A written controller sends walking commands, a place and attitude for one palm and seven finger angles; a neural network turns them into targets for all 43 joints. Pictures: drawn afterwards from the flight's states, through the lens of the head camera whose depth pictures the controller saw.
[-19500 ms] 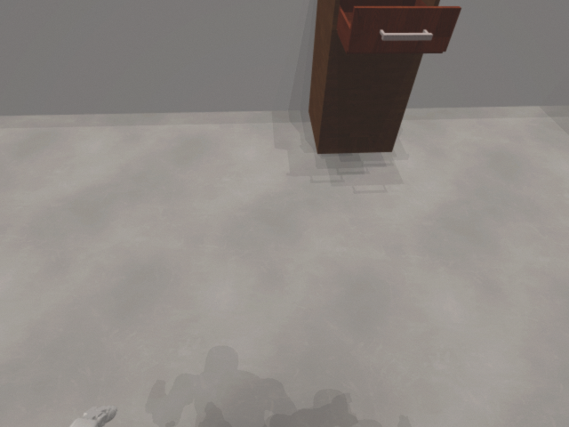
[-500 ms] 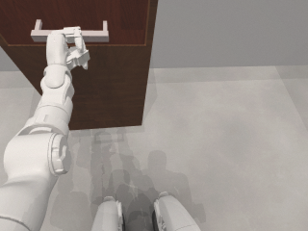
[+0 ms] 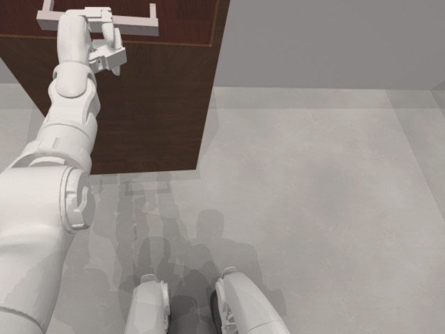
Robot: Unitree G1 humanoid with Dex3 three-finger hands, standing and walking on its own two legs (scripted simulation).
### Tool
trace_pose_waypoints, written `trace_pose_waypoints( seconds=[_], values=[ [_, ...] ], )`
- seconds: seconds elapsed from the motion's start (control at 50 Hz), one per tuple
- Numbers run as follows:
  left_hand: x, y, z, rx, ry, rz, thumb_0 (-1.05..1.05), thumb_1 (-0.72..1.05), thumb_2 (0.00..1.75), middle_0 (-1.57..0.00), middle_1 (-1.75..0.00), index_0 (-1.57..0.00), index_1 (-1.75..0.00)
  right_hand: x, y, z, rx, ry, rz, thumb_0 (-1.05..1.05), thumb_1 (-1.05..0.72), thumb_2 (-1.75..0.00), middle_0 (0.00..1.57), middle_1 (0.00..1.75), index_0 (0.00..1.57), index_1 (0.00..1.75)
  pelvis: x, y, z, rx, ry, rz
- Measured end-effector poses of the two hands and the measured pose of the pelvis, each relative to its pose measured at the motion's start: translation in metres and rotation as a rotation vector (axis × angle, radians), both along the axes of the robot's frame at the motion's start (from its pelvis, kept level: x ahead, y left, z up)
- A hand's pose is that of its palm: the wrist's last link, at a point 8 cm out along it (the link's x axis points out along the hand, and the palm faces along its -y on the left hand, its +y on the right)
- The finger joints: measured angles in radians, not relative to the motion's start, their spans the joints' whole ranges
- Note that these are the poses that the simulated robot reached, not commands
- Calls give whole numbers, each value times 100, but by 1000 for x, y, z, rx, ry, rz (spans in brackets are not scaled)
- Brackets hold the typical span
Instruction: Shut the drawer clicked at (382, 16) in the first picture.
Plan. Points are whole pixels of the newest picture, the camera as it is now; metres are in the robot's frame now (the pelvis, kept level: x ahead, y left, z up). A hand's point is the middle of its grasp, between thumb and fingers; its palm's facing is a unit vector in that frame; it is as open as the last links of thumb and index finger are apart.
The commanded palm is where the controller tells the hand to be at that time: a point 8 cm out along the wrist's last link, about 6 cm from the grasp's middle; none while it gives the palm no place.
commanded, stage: pull the fist back off the drawer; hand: left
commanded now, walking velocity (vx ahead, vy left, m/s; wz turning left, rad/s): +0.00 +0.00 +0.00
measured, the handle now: (102, 15) +0.65 +0.12 +0.09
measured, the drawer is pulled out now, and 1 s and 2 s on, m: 0.00 0.00 0.00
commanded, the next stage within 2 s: draw the hand back to the body in 0.56 s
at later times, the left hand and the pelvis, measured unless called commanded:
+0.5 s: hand (122, 53) +0.57 +0.09 +0.09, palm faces -0.02 -1.00 -0.02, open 3.0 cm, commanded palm +0.54 +0.12 +0.09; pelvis +0.02 +0.00 +0.01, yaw -1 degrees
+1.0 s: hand (76, 75) +0.47 +0.13 +0.15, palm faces +0.00 -1.00 -0.03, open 3.3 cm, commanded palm +0.43 +0.18 +0.15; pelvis +0.08 -0.02 +0.07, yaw +0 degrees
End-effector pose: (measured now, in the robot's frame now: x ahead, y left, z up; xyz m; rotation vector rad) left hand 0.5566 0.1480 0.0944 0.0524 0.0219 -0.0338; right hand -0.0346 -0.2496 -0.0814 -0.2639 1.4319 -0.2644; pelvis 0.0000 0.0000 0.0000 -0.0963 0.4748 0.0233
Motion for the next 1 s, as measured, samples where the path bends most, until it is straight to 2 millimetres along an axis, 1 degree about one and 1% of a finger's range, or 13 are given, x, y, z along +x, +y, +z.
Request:
trace_pose_waypoints(
  seconds=[0.2, 0.36, 0.48, 0.58, 0.72, 0.78, 0.84, 0.92, 1.0],
  values=[
    [-1, -1, -2, -2, 3, -3, 1, 69, 97, -140, -160, -140, -160, -5, 3, -4, 18, 8, 2, 0, -90, -90, 20, 30, 20, 30, -2, 1, -3, 0, 1, -4],
    [-3, -4, -3, -12, 4, -1, 0, 74, 94, -140, -160, -140, -160, 4, 5, -6, 49, 2, -10, 0, -90, -90, 20, 30, 20, 30, 5, 0, 1, 9, -8, -16],
    [-7, -6, -4, -31, 0, 8, -1, 79, 91, -140, -160, -140, -160, 21, 3, -5, 69, -17, -21, 0, -90, -90, 20, 30, 20, 30, 16, -2, 7, 21, -19, -30],
    [-12, -6, -3, -17, -2, 14, 0, 85, 90, -140, -160, -140, -160, 42, -1, -2, 87, -37, -21, 0, -90, -90, 20, 30, 20, 30, 28, -6, 15, 32, -34, -35],
    [-9, -2, -3, -24, -5, 24, 2, 88, 90, -140, -160, -140, -160, 72, -12, 2, 79, -60, -14, 0, -90, -90, 20, 30, 20, 30, 43, -12, 22, 43, -41, -35],
    [-20, 4, 5, -23, -48, 19, 2, 88, 90, -140, -160, -140, -160, 87, -16, 7, 89, -85, -28, 0, -91, -90, 20, 30, 20, 30, 52, -13, 29, 51, -56, -47],
    [-42, 13, 18, -12, -55, 16, 2, 89, 90, -140, -160, -140, -160, 107, -17, 17, 110, -134, -31, 0, -91, -90, 20, 30, 20, 30, 62, -15, 42, 60, -90, -54],
    [-76, 27, 36, -9, -35, 20, 2, 89, 90, -140, -160, -140, -160, 144, -17, 32, 129, -232, 1, 0, -91, -90, 20, 30, 20, 30, 73, -17, 58, 66, -151, -48],
    [-108, 41, 54, -20, -54, 31, 2, 90, 90, -140, -160, -140, -160, 186, -19, 49, 121, -354, 63, 0, -91, -90, 20, 30, 20, 30, 78, -19, 68, 68, -207, -27]
  ],
)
